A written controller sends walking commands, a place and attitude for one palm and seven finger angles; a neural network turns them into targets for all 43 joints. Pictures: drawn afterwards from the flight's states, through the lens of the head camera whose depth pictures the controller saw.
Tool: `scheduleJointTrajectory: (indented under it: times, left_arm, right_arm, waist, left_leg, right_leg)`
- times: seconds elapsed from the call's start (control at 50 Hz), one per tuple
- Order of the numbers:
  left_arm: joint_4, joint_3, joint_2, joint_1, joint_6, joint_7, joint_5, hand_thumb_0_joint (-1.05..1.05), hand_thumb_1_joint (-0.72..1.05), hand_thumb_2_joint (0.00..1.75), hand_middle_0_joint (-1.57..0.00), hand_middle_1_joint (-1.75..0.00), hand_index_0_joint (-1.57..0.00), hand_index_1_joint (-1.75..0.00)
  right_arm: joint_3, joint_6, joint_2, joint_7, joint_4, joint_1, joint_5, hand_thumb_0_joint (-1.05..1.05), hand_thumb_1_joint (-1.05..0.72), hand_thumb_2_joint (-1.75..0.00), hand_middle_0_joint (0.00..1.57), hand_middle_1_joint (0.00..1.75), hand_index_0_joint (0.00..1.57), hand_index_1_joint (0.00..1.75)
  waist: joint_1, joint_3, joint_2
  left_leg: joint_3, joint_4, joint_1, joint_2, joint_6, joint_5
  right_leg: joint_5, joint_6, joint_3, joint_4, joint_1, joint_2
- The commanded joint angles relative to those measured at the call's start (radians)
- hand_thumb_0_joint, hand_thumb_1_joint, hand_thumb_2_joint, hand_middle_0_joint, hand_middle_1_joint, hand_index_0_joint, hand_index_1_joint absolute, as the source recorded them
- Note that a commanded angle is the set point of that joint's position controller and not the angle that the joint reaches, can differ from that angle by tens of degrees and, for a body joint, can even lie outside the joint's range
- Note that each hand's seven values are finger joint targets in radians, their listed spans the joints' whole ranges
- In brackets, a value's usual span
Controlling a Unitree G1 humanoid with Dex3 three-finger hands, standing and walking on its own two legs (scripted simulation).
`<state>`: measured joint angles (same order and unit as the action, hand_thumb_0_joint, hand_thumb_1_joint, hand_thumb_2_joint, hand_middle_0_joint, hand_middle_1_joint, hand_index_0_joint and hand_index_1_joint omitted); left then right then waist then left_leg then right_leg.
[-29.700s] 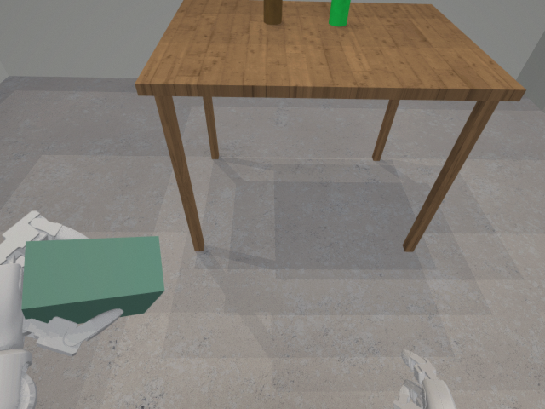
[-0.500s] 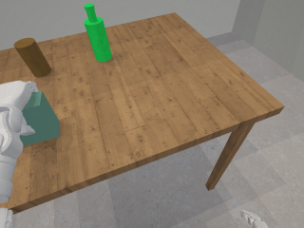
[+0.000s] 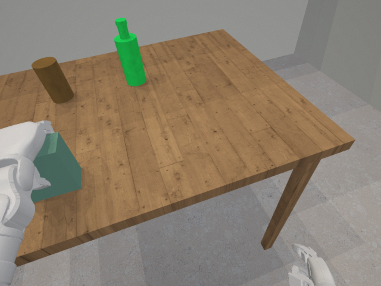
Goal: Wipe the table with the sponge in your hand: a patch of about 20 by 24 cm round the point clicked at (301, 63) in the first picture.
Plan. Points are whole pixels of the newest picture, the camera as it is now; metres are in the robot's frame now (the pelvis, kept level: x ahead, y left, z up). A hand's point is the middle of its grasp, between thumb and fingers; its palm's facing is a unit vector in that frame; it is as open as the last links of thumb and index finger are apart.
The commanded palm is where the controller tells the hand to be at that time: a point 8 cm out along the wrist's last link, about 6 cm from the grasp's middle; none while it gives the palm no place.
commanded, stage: wipe back along the first lane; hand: left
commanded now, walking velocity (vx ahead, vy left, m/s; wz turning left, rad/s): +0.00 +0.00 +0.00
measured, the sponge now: (47, 174) +0.30 +0.35 +0.09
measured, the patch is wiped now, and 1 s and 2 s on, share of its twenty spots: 1.00 1.00 1.00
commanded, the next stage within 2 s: lift the sponge slowly off the table in 0.74 s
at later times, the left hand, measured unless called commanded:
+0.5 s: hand (31, 175) +0.26 +0.34 +0.13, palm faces +0.05 -0.03 -1.00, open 10.3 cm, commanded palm +0.22 +0.32 +0.17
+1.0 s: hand (27, 195) +0.22 +0.32 +0.13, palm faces +0.10 -0.05 -0.99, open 10.3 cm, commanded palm +0.18 +0.31 +0.18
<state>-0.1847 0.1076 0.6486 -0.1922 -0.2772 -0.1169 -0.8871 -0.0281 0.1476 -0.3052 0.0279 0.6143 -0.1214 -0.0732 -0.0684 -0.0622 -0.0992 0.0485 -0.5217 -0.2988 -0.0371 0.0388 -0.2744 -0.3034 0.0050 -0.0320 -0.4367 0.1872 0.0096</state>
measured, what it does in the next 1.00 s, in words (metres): stands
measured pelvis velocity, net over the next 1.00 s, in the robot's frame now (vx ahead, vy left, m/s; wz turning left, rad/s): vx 0.00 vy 0.01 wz -0.01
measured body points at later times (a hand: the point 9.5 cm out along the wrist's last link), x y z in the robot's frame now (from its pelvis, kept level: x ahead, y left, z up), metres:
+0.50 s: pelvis +0.00 +0.00 +0.00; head +0.00 -0.03 +0.45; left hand +0.26 +0.33 +0.19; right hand +0.21 -0.22 -0.10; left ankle -0.01 +0.10 -0.74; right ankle -0.05 -0.12 -0.74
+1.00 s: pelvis +0.00 +0.01 +0.00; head -0.01 -0.03 +0.44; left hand +0.21 +0.32 +0.19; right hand +0.23 -0.20 -0.08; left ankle -0.01 +0.10 -0.74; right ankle -0.05 -0.12 -0.74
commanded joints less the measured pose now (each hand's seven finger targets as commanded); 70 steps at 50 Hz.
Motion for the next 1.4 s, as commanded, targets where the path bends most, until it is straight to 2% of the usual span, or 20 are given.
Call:
scheduleJointTrajectory:
  times: [0.0, 0.22, 0.3, 0.34, 0.48, 0.54, 0.58, 0.64, 0.7, 0.74, 0.92, 1.0, 1.04, 1.1, 1.14, 1.18, 1.24, 1.3, 1.34, 1.38]
  left_arm:
    - [0.122, 0.044, 0.205, -0.08, -0.018, -0.016, 0.0, 0.0, 0.1, 1.3, -1.2, -1.6, -1.2, -1.6]
    - [0.203, 0.07, 0.2, 0.067, -0.067, -0.013, 0.035, 0.0, 0.1, 1.3, -1.2, -1.6, -1.2, -1.6]
    - [0.273, 0.045, 0.178, 0.055, -0.073, -0.015, 0.03, 0.0, 0.1, 1.3, -1.2, -1.6, -1.2, -1.6]
    - [0.269, 0.041, 0.152, 0.146, -0.076, -0.016, 0.043, 0.0, 0.1, 1.3, -1.2, -1.6, -1.2, -1.6]
    - [0.377, 0.076, 0.174, 0.203, -0.097, -0.01, 0.061, 0.0, 0.1, 1.3, -1.2, -1.6, -1.2, -1.6]
    - [0.394, 0.033, 0.121, 0.227, -0.111, -0.007, 0.061, 0.0, 0.1, 1.3, -1.2, -1.6, -1.2, -1.6]
    - [0.428, 0.078, 0.165, 0.25, -0.116, 0.001, 0.061, 0.0, 0.1, 1.3, -1.2, -1.6, -1.2, -1.6]
    - [0.466, 0.035, 0.09, 0.349, -0.123, 0.003, 0.073, 0.0, 0.1, 1.3, -1.2, -1.6, -1.2, -1.6]
    - [0.54, 0.064, 0.119, 0.355, -0.136, 0.018, 0.073, 0.0, 0.1, 1.3, -1.2, -1.6, -1.2, -1.6]
    - [0.525, 0.044, 0.084, 0.406, -0.147, 0.02, 0.079, 0.0, 0.1, 1.3, -1.2, -1.6, -1.2, -1.6]
    - [0.519, 0.05, 0.124, 0.278, -0.195, 0.041, 0.05, 0.0, 0.1, 1.3, -1.2, -1.6, -1.2, -1.6]
    - [0.625, 0.043, 0.158, 0.176, -0.184, 0.031, 0.033, 0.0, 0.1, 1.3, -1.2, -1.6, -1.2, -1.6]
    - [0.546, 0.035, 0.136, 0.223, -0.186, 0.021, 0.038, 0.0, 0.1, 1.3, -1.2, -1.6, -1.2, -1.6]
    - [0.651, 0.067, 0.177, 0.185, -0.161, 0.023, 0.042, 0.0, 0.1, 1.3, -1.2, -1.6, -1.2, -1.6]
    - [0.598, 0.098, 0.185, 0.265, -0.155, 0.019, 0.056, 0.0, 0.1, 1.3, -1.2, -1.6, -1.2, -1.6]
    - [0.646, 0.132, 0.232, 0.225, -0.152, 0.023, 0.055, 0.0, 0.1, 1.3, -1.2, -1.6, -1.2, -1.6]
    - [0.567, 0.113, 0.22, 0.175, -0.152, 0.024, 0.056, 0.0, 0.1, 1.3, -1.2, -1.6, -1.2, -1.6]
    - [0.61, 0.155, 0.292, 0.085, -0.137, 0.03, 0.041, 0.0, 0.1, 1.3, -1.2, -1.6, -1.2, -1.6]
    - [0.585, 0.127, 0.248, 0.138, -0.133, 0.021, 0.052, 0.0, 0.1, 1.3, -1.2, -1.6, -1.2, -1.6]
    - [0.641, 0.145, 0.277, 0.098, -0.124, 0.021, 0.052, 0.0, 0.1, 1.3, -1.2, -1.6, -1.2, -1.6]
  right_arm:
    - [0.045, -0.053, -0.117, 0.005, -0.158, 0.136, 0.002, 0.0, -0.9, -0.9, 0.2, 0.3, 0.2, 0.3]
    - [0.038, -0.062, -0.11, 0.006, -0.169, 0.158, 0.001, 0.0, -0.9, -0.9, 0.2, 0.3, 0.2, 0.3]
    - [0.034, -0.073, -0.105, 0.008, -0.188, 0.165, 0.002, 0.0, -0.9, -0.9, 0.2, 0.3, 0.2, 0.3]
    - [0.035, -0.07, -0.103, 0.004, -0.183, 0.172, 0.001, 0.0, -0.9, -0.9, 0.2, 0.3, 0.2, 0.3]
    - [0.029, -0.079, -0.099, 0.0, -0.201, 0.21, 0.002, 0.0, -0.9, -0.9, 0.2, 0.3, 0.2, 0.3]
    - [0.03, -0.078, -0.094, 0.0, -0.198, 0.19, 0.002, 0.0, -0.9, -0.9, 0.2, 0.3, 0.2, 0.3]
    - [0.026, -0.086, -0.095, 0.0, -0.205, 0.221, 0.003, 0.0, -0.9, -0.9, 0.2, 0.3, 0.2, 0.3]
    - [0.029, -0.085, -0.087, -0.007, -0.208, 0.198, 0.002, 0.0, -0.9, -0.9, 0.2, 0.3, 0.2, 0.3]
    - [0.026, -0.093, -0.085, -0.01, -0.221, 0.205, 0.006, 0.0, -0.9, -0.9, 0.2, 0.3, 0.2, 0.3]
    - [0.027, -0.086, -0.083, -0.011, -0.208, 0.209, 0.003, 0.0, -0.9, -0.9, 0.2, 0.3, 0.2, 0.3]
    - [0.017, -0.097, -0.083, 0.011, -0.199, 0.23, 0.004, 0.0, -0.9, -0.9, 0.2, 0.3, 0.2, 0.3]
    - [0.008, -0.109, -0.075, 0.016, -0.223, 0.247, 0.006, 0.0, -0.9, -0.9, 0.2, 0.3, 0.2, 0.3]
    - [0.011, -0.102, -0.079, 0.017, -0.196, 0.238, 0.006, 0.0, -0.9, -0.9, 0.2, 0.3, 0.2, 0.3]
    - [0.005, -0.123, -0.069, 0.017, -0.224, 0.251, 0.012, 0.0, -0.9, -0.9, 0.2, 0.3, 0.2, 0.3]
    - [0.008, -0.115, -0.075, 0.014, -0.198, 0.241, 0.014, 0.0, -0.9, -0.9, 0.2, 0.3, 0.2, 0.3]
    - [0.005, -0.117, -0.074, 0.015, -0.209, 0.273, 0.011, 0.0, -0.9, -0.9, 0.2, 0.3, 0.2, 0.3]
    - [0.005, -0.111, -0.081, 0.024, -0.192, 0.239, 0.012, 0.0, -0.9, -0.9, 0.2, 0.3, 0.2, 0.3]
    - [0.003, -0.122, -0.082, 0.034, -0.199, 0.248, 0.014, 0.0, -0.9, -0.9, 0.2, 0.3, 0.2, 0.3]
    - [0.006, -0.119, -0.08, 0.033, -0.19, 0.244, 0.013, 0.0, -0.9, -0.9, 0.2, 0.3, 0.2, 0.3]
    - [0.002, -0.132, -0.074, 0.035, -0.202, 0.275, 0.011, 0.0, -0.9, -0.9, 0.2, 0.3, 0.2, 0.3]
  waist:
    - [-0.004, -0.168, 0.071]
    - [-0.015, -0.106, 0.082]
    - [-0.021, -0.151, 0.085]
    - [-0.025, -0.125, 0.089]
    - [-0.035, -0.123, 0.081]
    - [-0.031, -0.113, 0.073]
    - [-0.042, -0.121, 0.08]
    - [-0.042, -0.119, 0.079]
    - [-0.05, -0.148, 0.086]
    - [-0.044, -0.097, 0.091]
    - [-0.044, -0.088, 0.092]
    - [-0.055, -0.155, 0.022]
    - [-0.045, -0.097, 0.062]
    - [-0.064, -0.175, 0.036]
    - [-0.061, -0.138, 0.05]
    - [-0.06, -0.129, 0.017]
    - [-0.052, -0.089, 0.042]
    - [-0.063, -0.157, 0.009]
    - [-0.057, -0.137, 0.01]
    - [-0.056, -0.147, -0.023]
  left_leg:
    - [-0.002, 0.028, 0.114, 0.005, 0.02, 0.372]
    - [-0.007, 0.025, 0.081, 0.006, 0.017, 0.318]
    - [-0.004, 0.02, 0.095, 0.002, 0.018, 0.32]
    - [-0.007, 0.02, 0.092, 0.007, 0.016, 0.328]
    - [-0.004, 0.02, 0.09, 0.012, 0.014, 0.31]
    - [-0.004, 0.022, 0.092, 0.014, 0.012, 0.316]
    - [0.0, 0.018, 0.093, 0.015, 0.011, 0.313]
    - [-0.001, 0.015, 0.098, 0.02, 0.01, 0.351]
    - [0.001, 0.008, 0.091, 0.018, 0.009, 0.35]
    - [-0.002, 0.014, 0.086, 0.025, 0.006, 0.342]
    - [-0.001, 0.026, 0.083, 0.019, 0.004, 0.277]
    - [0.011, 0.03, 0.11, 0.012, 0.006, 0.295]
    - [0.008, 0.04, 0.1, 0.021, 0.002, 0.27]
    - [0.014, 0.027, 0.125, 0.011, 0.008, 0.315]
    - [0.008, 0.028, 0.116, 0.015, 0.005, 0.324]
    - [0.007, 0.033, 0.118, 0.017, 0.006, 0.296]
    - [0.0, 0.038, 0.104, 0.01, 0.003, 0.27]
    - [-0.001, 0.024, 0.132, -0.001, 0.007, 0.299]
    - [-0.001, 0.026, 0.14, 0.002, 0.005, 0.314]
    - [0.006, 0.032, 0.154, 0.005, 0.007, 0.299]
  right_leg:
    - [0.359, 0.059, -0.021, 0.018, -0.042, 0.03]
    - [0.338, 0.051, -0.021, 0.014, -0.029, 0.028]
    - [0.336, 0.052, -0.017, 0.007, -0.043, 0.026]
    - [0.348, 0.049, -0.024, 0.005, -0.039, 0.028]
    - [0.345, 0.05, -0.008, 0.0, -0.046, 0.03]
    - [0.323, 0.046, -0.026, -0.001, -0.022, 0.03]
    - [0.334, 0.052, -0.007, -0.004, -0.04, 0.033]
    - [0.348, 0.044, -0.028, -0.011, -0.031, 0.029]
    - [0.357, 0.045, -0.019, -0.022, -0.049, 0.027]
    - [0.347, 0.042, -0.026, -0.015, -0.022, 0.031]
    - [0.264, 0.048, -0.019, -0.006, -0.007, 0.034]
    - [0.254, 0.057, -0.014, -0.014, -0.045, 0.031]
    - [0.235, 0.053, -0.022, 0.0, -0.016, 0.037]
    - [0.276, 0.059, -0.012, -0.014, -0.06, 0.031]
    - [0.303, 0.055, -0.017, -0.006, -0.055, 0.034]
    - [0.286, 0.06, 0.008, 0.003, -0.055, 0.039]
    - [0.247, 0.052, -0.013, 0.018, -0.028, 0.035]
    - [0.279, 0.061, 0.007, 0.011, -0.065, 0.026]
    - [0.295, 0.056, -0.003, 0.016, -0.057, 0.029]
    - [0.283, 0.064, 0.02, 0.02, -0.063, 0.036]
